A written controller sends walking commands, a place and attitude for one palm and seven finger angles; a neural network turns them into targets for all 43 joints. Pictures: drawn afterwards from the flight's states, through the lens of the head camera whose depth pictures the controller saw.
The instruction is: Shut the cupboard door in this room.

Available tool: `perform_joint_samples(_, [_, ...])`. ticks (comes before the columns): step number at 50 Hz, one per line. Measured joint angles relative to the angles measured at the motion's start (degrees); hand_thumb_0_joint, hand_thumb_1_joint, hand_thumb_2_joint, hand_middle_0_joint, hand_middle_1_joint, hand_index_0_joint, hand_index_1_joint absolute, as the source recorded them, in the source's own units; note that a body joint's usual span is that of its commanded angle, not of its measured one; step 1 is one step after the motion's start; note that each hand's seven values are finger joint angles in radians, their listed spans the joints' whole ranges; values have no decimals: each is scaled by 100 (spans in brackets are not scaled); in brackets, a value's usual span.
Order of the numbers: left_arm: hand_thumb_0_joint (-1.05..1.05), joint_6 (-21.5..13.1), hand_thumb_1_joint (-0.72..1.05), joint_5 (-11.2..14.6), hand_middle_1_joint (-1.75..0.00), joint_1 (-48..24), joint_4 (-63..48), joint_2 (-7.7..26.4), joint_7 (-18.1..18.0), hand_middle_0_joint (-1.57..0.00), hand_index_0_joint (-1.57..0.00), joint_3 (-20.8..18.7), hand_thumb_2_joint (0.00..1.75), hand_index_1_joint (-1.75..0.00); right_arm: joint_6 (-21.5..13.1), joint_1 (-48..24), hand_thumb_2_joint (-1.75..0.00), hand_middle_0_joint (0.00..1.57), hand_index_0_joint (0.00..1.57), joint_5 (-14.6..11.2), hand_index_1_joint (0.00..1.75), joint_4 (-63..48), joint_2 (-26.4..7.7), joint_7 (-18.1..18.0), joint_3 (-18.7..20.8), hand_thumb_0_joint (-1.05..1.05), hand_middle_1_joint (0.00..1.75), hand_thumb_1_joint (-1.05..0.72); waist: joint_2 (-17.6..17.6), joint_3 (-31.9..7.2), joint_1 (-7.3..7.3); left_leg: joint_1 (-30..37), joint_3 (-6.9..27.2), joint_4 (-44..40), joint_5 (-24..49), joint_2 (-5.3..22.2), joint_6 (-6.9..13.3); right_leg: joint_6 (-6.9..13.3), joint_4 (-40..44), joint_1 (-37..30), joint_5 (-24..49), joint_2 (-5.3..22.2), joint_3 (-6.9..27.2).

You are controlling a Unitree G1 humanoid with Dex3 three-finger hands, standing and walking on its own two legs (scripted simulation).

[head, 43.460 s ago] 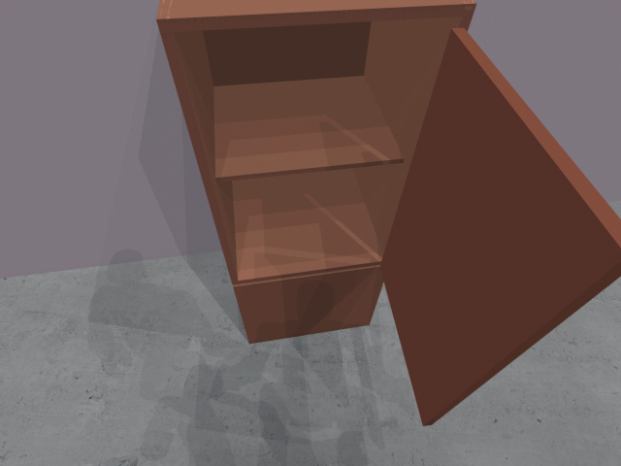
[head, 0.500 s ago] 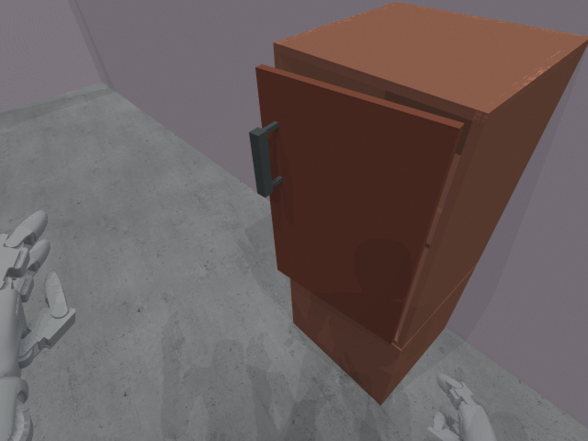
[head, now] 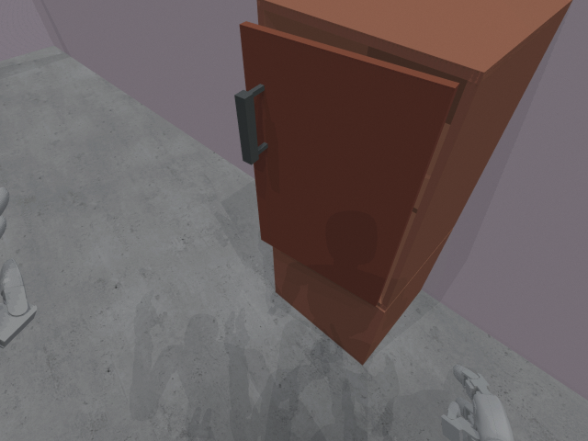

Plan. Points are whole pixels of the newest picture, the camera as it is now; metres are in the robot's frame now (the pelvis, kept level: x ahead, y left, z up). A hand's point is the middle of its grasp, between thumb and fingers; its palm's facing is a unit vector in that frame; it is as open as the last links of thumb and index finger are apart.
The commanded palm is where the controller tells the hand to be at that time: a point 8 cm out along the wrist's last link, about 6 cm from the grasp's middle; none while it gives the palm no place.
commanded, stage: step back with the hand held close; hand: left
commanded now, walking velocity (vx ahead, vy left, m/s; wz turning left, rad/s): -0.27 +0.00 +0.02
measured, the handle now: (254, 124) +0.66 +0.12 +0.08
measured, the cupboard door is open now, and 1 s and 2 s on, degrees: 7 7 7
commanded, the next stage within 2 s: stop stepping back and stand still in 0.88 s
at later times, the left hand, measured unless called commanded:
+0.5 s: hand out of the picture +0.11 +0.27 +0.18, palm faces +0.54 -0.68 -0.49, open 7.4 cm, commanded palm +0.05 +0.29 +0.18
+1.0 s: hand out of the picture +0.04 +0.22 +0.18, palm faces +0.42 -0.79 -0.45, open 7.5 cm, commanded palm -0.03 +0.26 +0.18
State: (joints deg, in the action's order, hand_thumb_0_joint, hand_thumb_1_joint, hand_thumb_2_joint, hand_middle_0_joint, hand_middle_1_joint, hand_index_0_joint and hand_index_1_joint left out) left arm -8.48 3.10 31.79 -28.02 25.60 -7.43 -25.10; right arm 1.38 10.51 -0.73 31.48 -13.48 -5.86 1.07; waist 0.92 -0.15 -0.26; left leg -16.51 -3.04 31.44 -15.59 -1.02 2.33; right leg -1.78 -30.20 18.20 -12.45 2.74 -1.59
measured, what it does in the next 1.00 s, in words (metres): walks backwards: right foot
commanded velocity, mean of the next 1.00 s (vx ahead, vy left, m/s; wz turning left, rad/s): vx -0.33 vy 0.01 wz -0.06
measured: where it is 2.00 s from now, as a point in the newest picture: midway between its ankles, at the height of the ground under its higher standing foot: outside the picture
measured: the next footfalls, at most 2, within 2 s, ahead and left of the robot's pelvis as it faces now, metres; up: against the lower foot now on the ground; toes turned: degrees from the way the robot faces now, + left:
right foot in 0.96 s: -0.21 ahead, -0.09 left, +0.00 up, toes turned +0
left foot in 1.24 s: -0.17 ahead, +0.05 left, +0.00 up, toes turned +2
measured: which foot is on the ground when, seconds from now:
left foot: down 0.00-1.00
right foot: down 0.00-0.66, up 0.68-0.94, down 0.96-1.00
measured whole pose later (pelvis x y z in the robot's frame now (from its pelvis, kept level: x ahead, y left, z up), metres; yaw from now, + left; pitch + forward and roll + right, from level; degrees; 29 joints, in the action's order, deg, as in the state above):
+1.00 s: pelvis -0.18 -0.03 -0.01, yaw -1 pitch +5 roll -3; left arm -13.1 2.8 26.1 -31.3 24.1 -8.0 -25.0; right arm -7.6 4.7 1.5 36.8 -8.6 -2.5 -1.3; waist 1.0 0.0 -2.0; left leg -31.5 -3.8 26.9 -0.3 7.3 -0.6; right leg 0.5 -25.4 8.6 -22.2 -4.2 -0.3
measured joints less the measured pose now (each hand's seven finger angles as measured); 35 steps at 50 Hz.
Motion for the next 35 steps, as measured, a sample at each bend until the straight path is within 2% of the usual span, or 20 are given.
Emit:
perform_joint_samples(12, [2, -267, 88, -256, -30, -190, 126, -371, -126, -22, -21, 96, 90, -30, -235, 295, -89, 20, 20, 19, 30, 62, 65, 47, -147, 1, 30, -90, -64, -55, 2, -688, 163, 648, -117, 106, 19, 75, -235, 449, 212, -93, -159])
perform_joint_samples(16, [2, -393, 88, -298, -30, -233, -63, -305, -182, -22, -21, 49, 90, -30, -348, 415, -89, 20, 20, 59, 30, 163, 62, 27, -160, 1, 30, -90, -142, 5, 50, -796, 251, 648, 99, 104, 3, 93, -264, 517, 240, -166, -135])
perform_joint_samples(21, [2, -593, 88, -361, -30, -292, -104, -87, -187, -22, -21, -179, 90, -30, -500, 528, -89, 20, 20, 59, 30, 207, 87, 22, -133, 1, 30, -90, -147, 31, 157, -906, 333, 797, 185, 97, -13, 108, -560, 526, 32, -366, 118])
perform_joint_samples(25, [2, -681, 88, -362, -30, -296, 29, -114, -169, -22, -21, -295, 90, -30, -534, 437, -89, 20, 20, 60, 30, 249, 51, 76, -72, 1, 30, -90, -34, 40, 101, -1057, 255, 1071, -205, 180, -34, 144, -707, 639, 55, -390, 120])
perform_joint_samples(28, [1, -621, 88, -290, -30, -304, 41, -221, -199, -22, -21, -145, 90, -30, -492, 300, -89, 20, 20, 74, 30, 365, 24, 157, -4, 1, 30, -90, -53, 16, 32, -1212, 255, 1285, -803, 95, -174, 162, -596, 729, 184, -330, 169])
perform_joint_samples(30, [1, -556, 88, -265, -30, -320, -12, -259, -224, -22, -21, 0, 90, -30, -426, 201, -89, 20, 20, 75, 30, 446, 26, 192, 6, 1, 30, -90, -150, 26, 7, -1212, 224, 1461, -923, 38, -222, 135, -455, 759, 323, -252, 206])
perform_joint_samples(32, [1, -507, 88, -247, -30, -304, -112, -231, -236, -22, -21, 81, 90, -30, -378, 143, -89, 20, 20, 64, 30, 453, 53, 195, -25, 1, 30, -90, -285, 12, 18, -973, 186, 1101, -831, 40, -215, 87, -348, 825, 446, -179, 231])
perform_joint_samples(33, [1, -497, 88, -235, -30, -302, -174, -188, -242, -22, -21, 88, 90, -30, -378, 120, -89, 20, 20, 61, 30, 423, 65, 176, -39, 1, 30, -90, -337, 18, 53, -891, 179, 777, -514, 47, -184, 68, -352, 892, 476, -145, 215])
perform_joint_samples(35, [1, -501, 88, -240, -30, -345, -261, -119, -251, -22, -21, 50, 90, -30, -426, 44, -89, 20, 20, 90, 30, 337, 82, 109, -44, 1, 30, -90, -301, 149, 112, -994, 220, 636, 432, 103, -72, 46, -781, 1061, -34, -263, 247])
